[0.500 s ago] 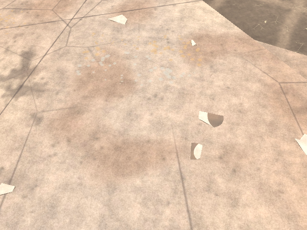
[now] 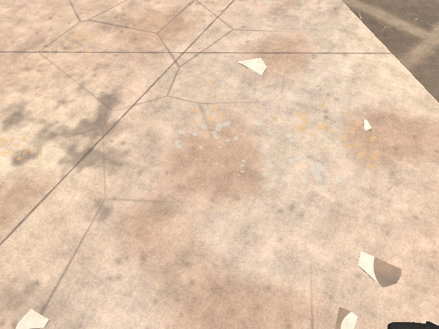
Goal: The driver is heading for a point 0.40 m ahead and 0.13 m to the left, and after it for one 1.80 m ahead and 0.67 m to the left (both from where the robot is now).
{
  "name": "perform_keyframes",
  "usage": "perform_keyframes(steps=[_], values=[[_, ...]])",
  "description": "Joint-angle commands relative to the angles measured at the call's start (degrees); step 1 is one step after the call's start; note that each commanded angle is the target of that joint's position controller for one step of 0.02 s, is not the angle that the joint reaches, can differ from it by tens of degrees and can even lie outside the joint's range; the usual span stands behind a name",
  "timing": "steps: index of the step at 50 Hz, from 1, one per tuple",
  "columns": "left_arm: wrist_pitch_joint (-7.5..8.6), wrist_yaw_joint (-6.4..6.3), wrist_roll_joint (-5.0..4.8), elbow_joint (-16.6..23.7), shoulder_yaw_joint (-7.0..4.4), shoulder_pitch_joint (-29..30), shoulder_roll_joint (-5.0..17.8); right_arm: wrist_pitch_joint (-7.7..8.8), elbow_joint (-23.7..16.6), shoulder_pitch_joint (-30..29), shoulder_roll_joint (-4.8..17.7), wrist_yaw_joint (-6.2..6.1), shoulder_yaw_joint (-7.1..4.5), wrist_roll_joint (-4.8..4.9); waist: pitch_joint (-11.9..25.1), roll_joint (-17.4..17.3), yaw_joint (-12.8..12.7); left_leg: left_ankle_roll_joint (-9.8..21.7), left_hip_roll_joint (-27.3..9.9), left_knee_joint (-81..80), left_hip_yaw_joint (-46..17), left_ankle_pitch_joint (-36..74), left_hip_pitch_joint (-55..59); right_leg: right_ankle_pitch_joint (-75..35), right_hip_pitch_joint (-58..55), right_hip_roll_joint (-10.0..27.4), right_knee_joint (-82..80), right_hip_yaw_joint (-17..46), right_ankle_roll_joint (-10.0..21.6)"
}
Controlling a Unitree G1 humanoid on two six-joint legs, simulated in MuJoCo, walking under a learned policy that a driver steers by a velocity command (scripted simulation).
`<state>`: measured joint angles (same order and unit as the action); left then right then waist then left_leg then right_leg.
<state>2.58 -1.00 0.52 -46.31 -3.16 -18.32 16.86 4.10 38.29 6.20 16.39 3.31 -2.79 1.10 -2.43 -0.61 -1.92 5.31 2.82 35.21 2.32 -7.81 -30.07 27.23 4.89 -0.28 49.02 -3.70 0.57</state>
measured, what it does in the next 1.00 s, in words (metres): walks ahead, turning left: right foot, then left foot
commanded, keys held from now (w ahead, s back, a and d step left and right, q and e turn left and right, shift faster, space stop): w+q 0.36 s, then q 0.62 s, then no key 0.02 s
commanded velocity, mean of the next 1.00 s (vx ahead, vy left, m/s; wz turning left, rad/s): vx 0.29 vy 0.00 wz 0.56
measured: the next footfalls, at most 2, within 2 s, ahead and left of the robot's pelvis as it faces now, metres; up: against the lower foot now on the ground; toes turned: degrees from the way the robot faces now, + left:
right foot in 0.42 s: +0.43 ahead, -0.11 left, +0.00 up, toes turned +19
left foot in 0.88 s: +0.37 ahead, +0.15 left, +0.00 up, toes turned +35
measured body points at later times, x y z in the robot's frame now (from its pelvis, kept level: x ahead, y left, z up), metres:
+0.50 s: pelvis +0.28 -0.03 +0.01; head +0.31 -0.03 +0.46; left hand +0.41 +0.27 -0.05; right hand +0.43 -0.29 -0.10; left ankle +0.12 +0.06 -0.64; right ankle +0.39 -0.12 -0.72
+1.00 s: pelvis +0.35 +0.02 +0.02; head +0.38 +0.07 +0.47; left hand +0.31 +0.35 -0.10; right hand +0.66 -0.10 -0.04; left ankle +0.34 +0.13 -0.72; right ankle +0.40 -0.12 -0.64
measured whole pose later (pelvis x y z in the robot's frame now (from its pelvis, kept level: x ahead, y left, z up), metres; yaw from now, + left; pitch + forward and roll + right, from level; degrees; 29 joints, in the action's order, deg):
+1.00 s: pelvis +0.35 +0.02 +0.02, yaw +36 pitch +2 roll -2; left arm 0.0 -0.6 0.2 -43.3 -4.4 -6.3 19.2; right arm -1.7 32.1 8.5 18.0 0.3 -4.2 0.0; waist -4.2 1.6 -0.5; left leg 2.5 1.1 30.1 -1.5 -11.1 -21.0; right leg 29.5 26.4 2.3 60.8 -1.4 -3.4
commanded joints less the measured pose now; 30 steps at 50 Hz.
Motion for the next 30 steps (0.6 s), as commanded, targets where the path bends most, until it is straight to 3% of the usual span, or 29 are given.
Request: perform_keyframes(steps=[1, 2, 3, 5, 8, 12, 16, 18, 20, 21, 22, 23, 24, 25, 26, 28, 30], values=[[4.89, 1.75, -2.14, 8.56, -0.73, 3.50, 8.06, 0.12, -0.63, 17.69, 10.58, -1.33, -3.55, -0.19, 18.40, -6.15, 9.38, 15.37, -19.90, -16.21, -40.99, -5.99, 50.64, 0.72, 40.98, -0.38, 32.02, 11.52, 0.04], [5.62, 1.74, -2.15, 9.63, -0.28, 6.23, 7.41, 0.08, -1.33, 14.19, 9.78, -1.54, -3.34, -0.18, 12.59, -0.86, 7.54, 13.58, -17.67, -16.74, -34.45, -2.00, 41.99, -3.48, 40.23, 2.11, 27.21, 10.59, 0.47], [5.71, 1.38, -0.85, 9.81, -0.52, 7.61, 7.25, -0.03, -1.99, 10.83, 8.67, -1.60, -2.97, -0.19, 7.69, 2.28, 5.23, 12.52, -15.52, -17.81, -29.69, 4.39, 33.49, -5.37, 38.09, 3.73, 21.78, 9.57, -0.01], [4.48, 1.09, 0.18, 9.94, -1.00, 5.61, 7.33, -0.08, -3.31, 7.72, 7.37, -1.92, -2.41, -0.89, 5.52, -0.62, 1.79, 12.53, -12.90, -20.42, -25.59, 11.22, 24.05, -7.31, 31.74, 5.29, 16.69, 9.32, -1.45], [2.92, 0.60, 0.55, 9.96, -0.33, 5.38, 5.10, -0.01, -2.87, 7.46, 8.83, -2.79, -2.85, -0.53, 3.94, -1.84, 0.86, 12.37, -10.76, -21.99, -20.17, 15.60, 16.16, -10.52, 29.22, 5.15, 7.84, 7.07, -4.40], [3.11, 0.82, 0.29, 11.72, 0.71, 14.17, 2.88, -0.87, -1.62, 9.90, 10.16, -3.88, -3.31, 0.15, 3.11, -3.75, 4.40, 8.24, -6.59, -20.78, -16.17, 8.68, 11.88, -27.46, 23.81, 2.06, -9.90, 6.17, -5.63], [3.99, 1.66, -0.89, 12.94, -0.07, 18.49, 4.95, -1.71, -0.32, 13.31, 10.08, -4.15, -3.36, 0.61, 3.61, -4.95, 5.91, 6.53, -8.51, -16.81, -22.17, 1.26, 16.40, -29.48, 20.82, 0.05, -18.46, 8.22, -4.78], [4.48, 1.91, -1.14, 12.84, -0.93, 17.28, 6.52, -1.92, -0.33, 13.01, 9.84, -4.24, -3.39, 0.42, 3.63, -6.26, 4.57, 5.48, -9.92, -13.47, -26.01, -0.38, 19.12, -25.38, 18.78, 0.12, -20.31, 9.10, -3.14], [5.00, 1.49, -0.14, 11.47, -2.15, 11.04, 8.13, -2.32, -1.13, 11.17, 7.92, -4.33, -2.95, 0.15, 5.34, -6.72, 0.59, 2.15, -6.36, -4.79, -25.22, 5.85, 18.80, -26.55, 9.73, 0.71, -25.00, 7.94, -0.23], [5.23, 1.00, 1.19, 11.42, -2.98, 5.07, 11.03, -2.18, -2.43, 11.02, 4.89, -4.30, -1.91, -0.52, 12.30, -2.39, -1.93, -0.56, -2.89, 8.56, -21.31, 2.13, 14.49, -32.95, -2.41, 8.94, -23.19, 14.31, 3.42], [4.36, 0.72, 2.35, 10.93, -3.72, 1.05, 14.91, -1.89, -3.14, 19.97, 0.97, -4.41, -0.74, -0.50, 20.01, 13.65, 1.20, -5.01, 5.20, 27.02, -13.47, -27.68, -2.53, -44.77, -20.97, 23.93, -22.16, 33.99, 13.26], [3.49, 1.23, 0.52, 9.86, -3.62, -0.74, 12.67, -1.81, -3.01, 22.51, 6.15, -4.43, -1.39, 0.23, 22.12, 17.97, 1.05, -6.64, 1.72, 37.69, -12.63, -31.11, -10.61, -37.95, -22.15, 28.12, -24.66, 45.94, 16.67], [2.97, 0.99, 0.26, 11.32, -2.40, 1.85, 8.10, -2.53, -2.69, 17.53, 10.12, -4.64, -2.64, 0.47, 15.95, 10.71, -0.69, -7.90, -0.61, 41.80, -12.99, -26.53, -12.36, -37.33, -16.69, 24.63, -25.42, 37.50, 14.39], [2.29, 0.80, 0.45, 11.68, -1.62, 4.70, 6.00, -3.38, -3.58, 12.87, 10.89, -4.85, -3.12, 0.05, 11.83, 6.42, -0.77, -8.65, -2.14, 41.49, -10.71, -23.03, -11.78, -41.57, -10.50, 21.65, -25.32, 27.95, 12.22], [1.78, 0.77, 0.42, 11.55, -1.15, 7.09, 4.95, -4.18, -4.22, 10.76, 10.54, -5.00, -3.39, -0.34, 8.62, 5.23, 0.12, -9.27, -3.54, 39.80, -9.70, -21.30, -10.46, -46.33, -4.86, 18.74, -25.78, 21.86, 11.26], [1.40, 0.61, 0.74, 10.40, -1.20, 9.28, 5.27, -5.57, -4.48, 11.54, 7.34, -4.80, -3.03, 0.22, 5.49, 7.92, 2.35, -9.46, -5.11, 34.47, -7.14, -18.67, -5.36, -46.40, 3.59, 15.04, -29.10, 14.09, 10.29], [1.29, 0.34, 0.87, 9.36, -1.78, 10.04, 6.61, -6.20, -5.27, 10.76, 4.98, -4.82, -2.46, 0.26, 5.37, 9.37, 2.56, -10.07, -5.17, 29.49, -5.42, -16.46, -4.42, -47.87, 4.64, 15.29, -31.55, 10.85, 11.84]])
